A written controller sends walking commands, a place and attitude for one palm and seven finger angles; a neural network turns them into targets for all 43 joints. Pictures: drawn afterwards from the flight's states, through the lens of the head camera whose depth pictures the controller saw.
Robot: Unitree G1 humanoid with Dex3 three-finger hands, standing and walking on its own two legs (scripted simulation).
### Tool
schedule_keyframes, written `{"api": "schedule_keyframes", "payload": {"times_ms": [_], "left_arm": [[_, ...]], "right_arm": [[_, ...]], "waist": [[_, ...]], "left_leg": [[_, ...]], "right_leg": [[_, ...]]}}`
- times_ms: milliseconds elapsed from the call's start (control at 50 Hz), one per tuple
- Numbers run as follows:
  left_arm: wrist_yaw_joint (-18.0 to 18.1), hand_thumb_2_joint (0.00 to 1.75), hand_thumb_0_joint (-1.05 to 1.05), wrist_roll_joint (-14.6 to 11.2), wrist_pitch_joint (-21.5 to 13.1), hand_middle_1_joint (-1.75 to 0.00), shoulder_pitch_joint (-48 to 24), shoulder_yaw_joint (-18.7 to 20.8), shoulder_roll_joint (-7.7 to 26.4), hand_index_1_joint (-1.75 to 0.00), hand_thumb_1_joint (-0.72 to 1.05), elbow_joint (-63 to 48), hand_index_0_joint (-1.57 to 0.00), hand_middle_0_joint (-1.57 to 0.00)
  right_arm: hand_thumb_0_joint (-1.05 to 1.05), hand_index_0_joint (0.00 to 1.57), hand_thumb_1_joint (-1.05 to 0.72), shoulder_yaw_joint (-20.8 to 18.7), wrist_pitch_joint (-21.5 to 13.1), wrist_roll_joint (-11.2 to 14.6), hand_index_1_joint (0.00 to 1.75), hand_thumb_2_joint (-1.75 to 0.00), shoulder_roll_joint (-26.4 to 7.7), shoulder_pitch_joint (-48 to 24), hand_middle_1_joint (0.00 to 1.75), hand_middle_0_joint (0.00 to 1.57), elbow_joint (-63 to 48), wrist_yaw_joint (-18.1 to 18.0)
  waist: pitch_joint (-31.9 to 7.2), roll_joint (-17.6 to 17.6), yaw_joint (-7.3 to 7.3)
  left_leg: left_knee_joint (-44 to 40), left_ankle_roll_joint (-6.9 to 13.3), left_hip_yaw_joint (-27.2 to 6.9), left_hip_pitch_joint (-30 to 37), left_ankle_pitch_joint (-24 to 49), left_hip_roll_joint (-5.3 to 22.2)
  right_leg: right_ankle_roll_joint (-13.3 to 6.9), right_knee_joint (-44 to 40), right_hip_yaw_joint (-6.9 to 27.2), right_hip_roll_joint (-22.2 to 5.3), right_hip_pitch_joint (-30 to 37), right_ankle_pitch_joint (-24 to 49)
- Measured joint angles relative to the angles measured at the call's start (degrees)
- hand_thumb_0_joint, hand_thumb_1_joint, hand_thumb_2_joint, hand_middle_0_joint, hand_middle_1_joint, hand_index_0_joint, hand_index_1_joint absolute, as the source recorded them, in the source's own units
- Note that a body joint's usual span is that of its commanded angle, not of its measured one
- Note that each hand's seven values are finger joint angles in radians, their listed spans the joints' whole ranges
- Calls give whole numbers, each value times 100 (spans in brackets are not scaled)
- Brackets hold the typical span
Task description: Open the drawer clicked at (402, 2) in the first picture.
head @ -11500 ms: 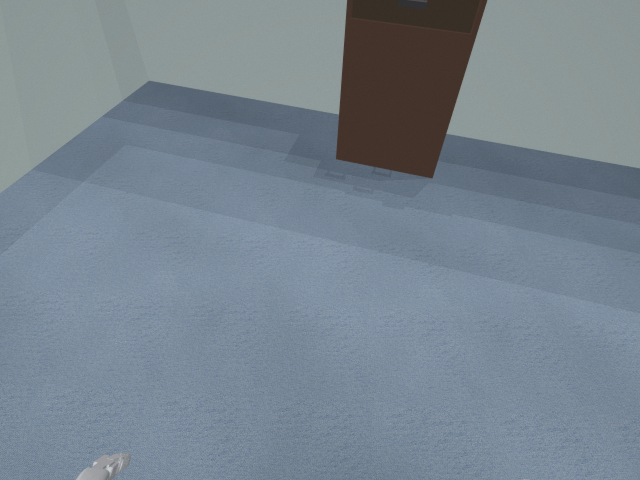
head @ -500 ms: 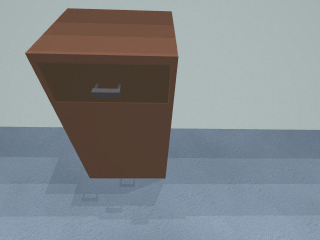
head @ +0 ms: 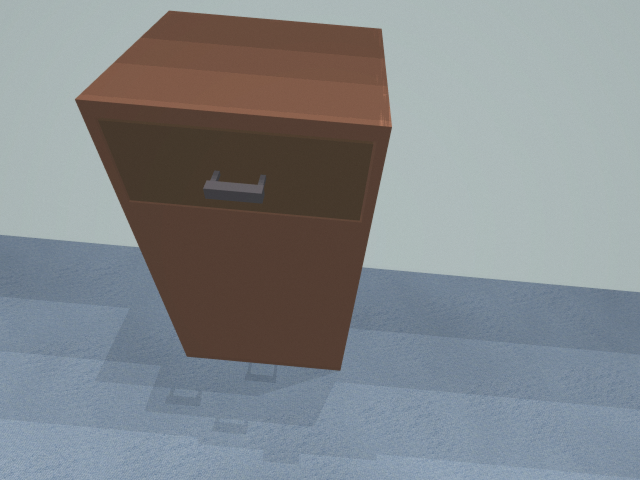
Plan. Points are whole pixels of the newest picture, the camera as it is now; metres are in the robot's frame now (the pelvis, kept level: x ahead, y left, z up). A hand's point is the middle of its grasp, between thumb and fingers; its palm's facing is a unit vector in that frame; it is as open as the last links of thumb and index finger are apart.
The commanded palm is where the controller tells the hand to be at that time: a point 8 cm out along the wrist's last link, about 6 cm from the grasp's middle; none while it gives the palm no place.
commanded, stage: shuffle to correct the standing spot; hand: left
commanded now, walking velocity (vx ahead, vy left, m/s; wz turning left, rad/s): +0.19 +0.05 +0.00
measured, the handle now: (237, 184) +0.58 +0.20 +0.03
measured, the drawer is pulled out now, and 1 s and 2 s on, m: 0.00 0.00 0.00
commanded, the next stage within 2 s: come to a stop and stand still in 0.04 s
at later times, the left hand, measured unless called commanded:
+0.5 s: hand out of the picture +0.14 +0.21 -0.16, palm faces +0.03 -0.98 -0.21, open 7.3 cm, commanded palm none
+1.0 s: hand out of the picture +0.10 +0.15 -0.14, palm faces +0.11 -0.96 -0.26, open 7.3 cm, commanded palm none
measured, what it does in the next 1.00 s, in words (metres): steps on the spot: left foot, then right foot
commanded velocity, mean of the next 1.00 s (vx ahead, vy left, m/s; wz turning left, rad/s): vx -0.04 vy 0.04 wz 0.00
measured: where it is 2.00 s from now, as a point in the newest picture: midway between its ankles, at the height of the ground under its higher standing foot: outside the picture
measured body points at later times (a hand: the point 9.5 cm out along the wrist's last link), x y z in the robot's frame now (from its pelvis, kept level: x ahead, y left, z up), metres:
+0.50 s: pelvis +0.09 +0.02 +0.01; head +0.12 +0.03 +0.46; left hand +0.14 +0.26 -0.15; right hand +0.07 -0.18 -0.15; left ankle +0.06 +0.11 -0.73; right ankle +0.11 -0.10 -0.68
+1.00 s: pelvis +0.05 -0.04 +0.01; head +0.07 -0.07 +0.46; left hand +0.09 +0.20 -0.12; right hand +0.14 -0.29 -0.15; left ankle +0.01 +0.12 -0.66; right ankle +0.10 -0.10 -0.73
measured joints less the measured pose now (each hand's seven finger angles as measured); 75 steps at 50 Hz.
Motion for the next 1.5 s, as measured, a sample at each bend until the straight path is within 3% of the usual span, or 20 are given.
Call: {"api": "schedule_keyframes", "payload": {"times_ms": [40, 100, 120, 160, 200, 240, 400, 580, 620, 660, 720, 780, 880, 1000, 1160, 1220, 1280, 1380, 1440, 1500], "left_arm": [[20, 90, 0, 25, -57, -30, 122, 44, 35, -29, 90, 7, -20, -20], [-1, 90, 0, 27, -32, -30, 317, 72, 100, -29, 90, 108, -20, -20], [-22, 90, 0, 11, 5, -30, 364, 71, 97, -29, 90, 156, -20, -20], [-56, 90, 1, -11, 132, -30, 348, 63, 95, -29, 90, 275, -20, -20], [-71, 90, 1, 1, 183, -30, 253, 66, 103, -29, 91, 327, -20, -20], [-61, 90, 1, 4, 163, -30, 47, 66, 140, -29, 91, 279, -20, -20], [97, 90, 1, -17, 261, -30, -811, 99, 239, -29, 93, -172, -19, -20], [57, 90, 1, -29, 383, -30, -1259, 139, 222, -29, 92, -449, -19, -20], [45, 90, 1, -27, 295, -30, -1293, 119, 208, -29, 91, -521, -19, -20], [63, 90, 1, -7, 177, -30, -1347, 97, 156, -29, 91, -536, -20, -20], [82, 90, 1, -18, 138, -30, -1407, 26, 91, -29, 91, -572, -20, -20], [136, 90, 0, -55, 139, -30, -1378, 41, 55, -29, 92, -625, -20, -20], [109, 90, 0, -54, 133, -30, -1234, 41, 131, -30, 93, -661, -20, -20], [45, 90, 0, -10, 183, -30, -930, 66, 215, -30, 91, -599, -20, -20], [-32, 90, 1, 36, 291, -30, -411, 161, 419, -30, 90, -278, -20, -20], [-39, 90, 1, -8, 373, -30, -238, 172, 442, -29, 90, -107, -20, -20], [-59, 90, 1, -10, 455, -30, -184, 188, 470, -29, 90, 16, -20, -20], [-177, 90, 1, 14, 336, -30, -280, 191, 377, -29, 91, 1, -19, -20], [-172, 90, 1, 0, 299, -30, -377, 160, 276, -29, 91, -7, -19, -20], [-92, 90, 2, -6, 333, -30, -517, 119, 216, -29, 92, 24, -20, -20]], "right_arm": [[0, 20, -92, -37, -2, 10, 30, -90, -23, -53, 30, 20, -46, 38], [1, 20, -91, -65, -151, 28, 30, -90, -72, -159, 30, 20, -231, 58], [0, 20, -91, -79, -255, 14, 30, -90, -110, -178, 30, 20, -309, 45], [0, 20, -91, -99, -364, -8, 30, -90, -130, -220, 30, 20, -404, -22], [0, 20, -91, -91, -373, -11, 30, -90, -117, -184, 30, 20, -438, -67], [0, 20, -92, -45, -380, -3, 30, -90, -47, -132, 30, 20, -392, -114], [1, 20, -92, 119, -208, 35, 30, -90, 326, -226, 30, 20, -111, -228], [0, 21, -92, -169, -54, -27, 30, -90, 127, -467, 30, 20, -266, -229], [0, 20, -91, -219, -30, -8, 30, -90, 36, -472, 30, 20, -306, -196], [0, 20, -91, -279, 14, 38, 30, -90, -90, -537, 30, 20, -328, -156], [0, 20, -91, -348, 146, 76, 30, -90, -225, -652, 30, 20, -376, -172], [0, 20, -91, -373, 250, 75, 30, -90, -322, -805, 30, 20, -386, -132], [0, 20, -92, -382, 333, 39, 30, -90, -452, -1073, 30, 20, -521, -35], [0, 20, -92, -345, 341, -5, 30, -90, -541, -1178, 30, 20, -666, 61], [0, 20, -92, -220, 184, 11, 30, -90, -389, -899, 30, 20, -665, 128], [0, 20, -91, -157, -8, 11, 30, -90, -317, -573, 30, 20, -643, 66], [0, 20, -91, -74, 12, -41, 30, -90, -112, -250, 30, 20, -520, -26], [0, 20, -91, 61, -37, -19, 30, -90, 121, 312, 30, 20, -154, -84], [0, 20, -91, 90, -106, -4, 30, -90, 222, 504, 30, 20, -2, -123], [0, 20, -91, 84, -139, -32, 30, -90, 277, 592, 30, 20, 93, -147]], "waist": [[40, -83, 73], [111, -254, 59], [132, -267, 24], [155, -301, -49], [110, -266, -121], [105, -237, -142], [341, -179, -113], [618, 61, -284], [618, 91, -273], [655, 218, -258], [694, 223, -272], [646, 145, -183], [523, 71, -78], [373, 8, 86], [43, -173, 282], [-155, -57, 176], [-169, -182, -5], [-114, -231, -75], [-30, -265, -117], [70, -215, -222]], "left_leg": [[303, 19, 81, -241, -208, 35], [-532, 35, 223, -160, 249, 62], [-651, 48, 282, -128, 685, 48], [-494, 107, 417, -76, 670, -31], [-724, 159, 481, 149, 572, -94], [-1175, 122, 481, 421, 724, -157], [-2073, 101, 372, 981, 1050, -215], [-1720, -129, 432, 845, 778, -24], [-1463, -227, 451, 718, 638, 5], [-792, -289, 341, 421, 253, 97], [733, -328, -53, -140, -598, -89], [1722, -409, -193, -517, -421, -142], [2049, -547, -312, -766, 161, -90], [1452, -551, -289, -594, 399, 8], [-558, -306, 18, 331, 212, 14], [-1884, -181, 46, 997, 486, 66], [-1955, -168, 35, 1023, 933, -3], [-2357, -172, 6, 1210, 1112, -56], [-2451, -183, 75, 1257, 1137, -106], [-2377, -225, 124, 1249, 1058, -75]], "right_leg": [[34, -76, -32, -55, 130, -39], [149, 152, 6, -235, 205, -277], [99, 531, 35, -301, 78, -443], [-9, 1890, 288, -326, -460, -813], [-84, 3031, 376, -293, -1048, -686], [-20, 3420, 361, -316, -1495, -296], [256, 2487, 508, -276, -1953, 452], [180, 1342, 406, -161, -1361, 123], [161, 567, 379, -181, -1005, 706], [-51, 433, 314, -78, -925, 491], [-243, 480, 210, -105, -879, 362], [-315, 273, 180, -108, -782, 515], [-377, -54, 149, -81, -760, 807], [-374, -269, 94, -141, -800, 1064], [-244, -745, 56, -197, -755, 1470], [-97, -346, -5, -65, -984, 1006], [27, 1058, 279, -43, -1511, 34], [102, 2896, 566, -74, -2164, 496], [154, 3140, 610, -188, -2241, 593], [181, 2362, 498, -281, -1931, 303]]}}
